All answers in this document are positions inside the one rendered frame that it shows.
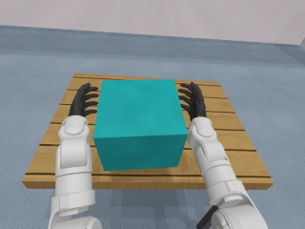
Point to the robot left forearm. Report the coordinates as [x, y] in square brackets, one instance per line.
[73, 170]

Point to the robot right upper arm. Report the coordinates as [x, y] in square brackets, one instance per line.
[237, 217]

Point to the robot left upper arm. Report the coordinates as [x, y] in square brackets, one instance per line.
[88, 222]

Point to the left robot hand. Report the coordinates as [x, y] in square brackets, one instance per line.
[79, 103]

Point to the right robot hand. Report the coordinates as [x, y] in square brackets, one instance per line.
[197, 107]

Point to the table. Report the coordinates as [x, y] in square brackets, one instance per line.
[240, 151]

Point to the carton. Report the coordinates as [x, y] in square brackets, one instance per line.
[139, 125]

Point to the robot right forearm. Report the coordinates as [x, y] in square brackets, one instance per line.
[223, 188]

